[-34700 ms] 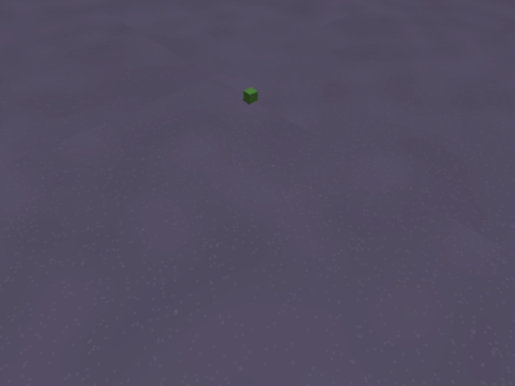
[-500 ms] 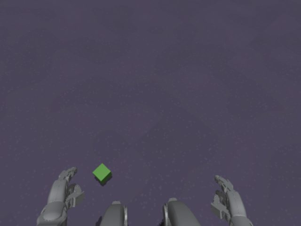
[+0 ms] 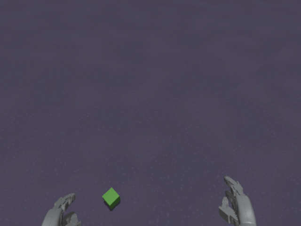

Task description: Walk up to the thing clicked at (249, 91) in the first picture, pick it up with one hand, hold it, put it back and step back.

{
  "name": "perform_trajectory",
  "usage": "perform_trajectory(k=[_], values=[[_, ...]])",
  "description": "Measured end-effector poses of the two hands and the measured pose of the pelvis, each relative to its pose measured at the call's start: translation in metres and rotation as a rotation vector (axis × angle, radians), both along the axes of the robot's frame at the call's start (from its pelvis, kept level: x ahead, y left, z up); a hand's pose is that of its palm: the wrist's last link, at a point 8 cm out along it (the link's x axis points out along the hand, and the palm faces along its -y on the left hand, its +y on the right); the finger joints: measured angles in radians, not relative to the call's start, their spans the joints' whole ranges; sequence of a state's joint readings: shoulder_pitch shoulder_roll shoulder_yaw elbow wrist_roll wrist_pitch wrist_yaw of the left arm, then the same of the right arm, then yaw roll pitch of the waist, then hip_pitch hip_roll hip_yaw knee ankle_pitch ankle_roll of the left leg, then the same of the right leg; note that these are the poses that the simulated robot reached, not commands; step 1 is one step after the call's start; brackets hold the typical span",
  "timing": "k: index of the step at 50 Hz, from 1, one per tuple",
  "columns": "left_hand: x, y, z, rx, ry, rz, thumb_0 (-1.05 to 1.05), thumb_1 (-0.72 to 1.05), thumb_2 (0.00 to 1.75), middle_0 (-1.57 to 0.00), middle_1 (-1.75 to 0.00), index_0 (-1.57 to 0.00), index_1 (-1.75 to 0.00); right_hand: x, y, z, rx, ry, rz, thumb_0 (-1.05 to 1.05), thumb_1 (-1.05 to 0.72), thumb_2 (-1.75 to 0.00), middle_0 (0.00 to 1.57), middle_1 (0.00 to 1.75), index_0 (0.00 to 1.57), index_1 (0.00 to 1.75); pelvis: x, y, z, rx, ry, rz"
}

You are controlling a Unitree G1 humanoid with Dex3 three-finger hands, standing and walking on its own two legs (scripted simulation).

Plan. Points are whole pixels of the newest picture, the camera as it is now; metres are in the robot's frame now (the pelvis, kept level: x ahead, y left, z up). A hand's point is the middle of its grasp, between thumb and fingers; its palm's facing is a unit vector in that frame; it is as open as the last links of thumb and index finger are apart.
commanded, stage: home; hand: left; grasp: from above
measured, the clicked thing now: (111, 198) +0.41 +0.20 -0.68
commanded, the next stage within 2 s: stand in 1.80 s
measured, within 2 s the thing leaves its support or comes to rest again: neither
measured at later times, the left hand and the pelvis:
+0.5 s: hand out of the picture +0.16 +0.18 -0.05, palm faces +0.05 -0.98 -0.20, open 7.5 cm; pelvis +0.00 +0.00 +0.00, yaw +0 degrees
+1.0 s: hand out of the picture +0.16 +0.18 -0.05, palm faces +0.05 -0.98 -0.20, open 7.4 cm; pelvis +0.00 +0.00 +0.00, yaw +0 degrees
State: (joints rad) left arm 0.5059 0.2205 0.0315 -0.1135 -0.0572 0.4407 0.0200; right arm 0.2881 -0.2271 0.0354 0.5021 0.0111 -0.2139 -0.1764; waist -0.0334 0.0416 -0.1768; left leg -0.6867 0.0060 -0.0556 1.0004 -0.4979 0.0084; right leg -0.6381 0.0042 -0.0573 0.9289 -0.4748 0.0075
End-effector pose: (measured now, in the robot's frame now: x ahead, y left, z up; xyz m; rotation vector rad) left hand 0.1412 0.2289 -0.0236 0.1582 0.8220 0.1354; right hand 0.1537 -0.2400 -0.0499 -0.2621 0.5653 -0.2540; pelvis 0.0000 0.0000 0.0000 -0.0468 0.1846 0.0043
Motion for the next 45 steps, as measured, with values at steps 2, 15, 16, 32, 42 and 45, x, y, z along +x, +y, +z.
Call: perform_trajectory(k=[2, 15, 16, 32, 42, 45], values=[[0.000, -0.001, -0.001, -0.002, 0.002, -0.003, 0.01, 0.91, 0.89, -0.20, -0.30, -0.21, -0.30, 0.002, 0.000, 0.001, -0.003, -0.004, 0.008, 0.01, -0.90, -0.90, 0.21, 0.30, 0.21, 0.29, -0.001, -0.001, 0.000, 0.000, -0.001, 0.000], [0.001, -0.002, 0.001, 0.011, -0.003, -0.009, 0.01, 0.89, 0.88, -0.20, -0.30, -0.20, -0.29, -0.009, 0.000, -0.008, 0.011, 0.035, 0.000, 0.01, -0.90, -0.90, 0.21, 0.30, 0.21, 0.29, -0.002, -0.002, -0.001, 0.001, -0.005, -0.002], [0.001, -0.002, 0.001, 0.012, -0.003, -0.010, 0.01, 0.88, 0.88, -0.19, -0.30, -0.20, -0.29, -0.011, 0.000, -0.009, 0.012, 0.039, -0.002, 0.01, -0.90, -0.90, 0.21, 0.30, 0.21, 0.29, -0.002, -0.002, -0.001, 0.001, -0.005, -0.002], [-0.001, -0.002, 0.001, 0.008, -0.009, -0.016, 0.01, 0.90, 0.89, -0.20, -0.30, -0.20, -0.30, -0.016, -0.003, -0.008, 0.002, 0.037, -0.013, 0.01, -0.90, -0.90, 0.21, 0.30, 0.21, 0.29, -0.004, 0.000, -0.002, 0.000, -0.009, -0.005], [-0.002, 0.000, 0.002, 0.007, -0.009, -0.013, 0.01, 0.91, 0.89, -0.20, -0.30, -0.21, -0.30, -0.012, 0.001, -0.007, 0.008, 0.023, -0.002, 0.01, -0.90, -0.90, 0.21, 0.30, 0.21, 0.29, -0.005, 0.000, -0.002, -0.001, -0.009, -0.004], [-0.003, 0.000, 0.001, 0.010, -0.005, -0.015, 0.01, 0.91, 0.89, -0.20, -0.30, -0.21, -0.30, -0.012, 0.001, -0.008, 0.010, 0.024, 0.001, 0.01, -0.90, -0.90, 0.21, 0.30, 0.21, 0.29, -0.005, 0.000, -0.002, -0.001, -0.007, -0.004]])
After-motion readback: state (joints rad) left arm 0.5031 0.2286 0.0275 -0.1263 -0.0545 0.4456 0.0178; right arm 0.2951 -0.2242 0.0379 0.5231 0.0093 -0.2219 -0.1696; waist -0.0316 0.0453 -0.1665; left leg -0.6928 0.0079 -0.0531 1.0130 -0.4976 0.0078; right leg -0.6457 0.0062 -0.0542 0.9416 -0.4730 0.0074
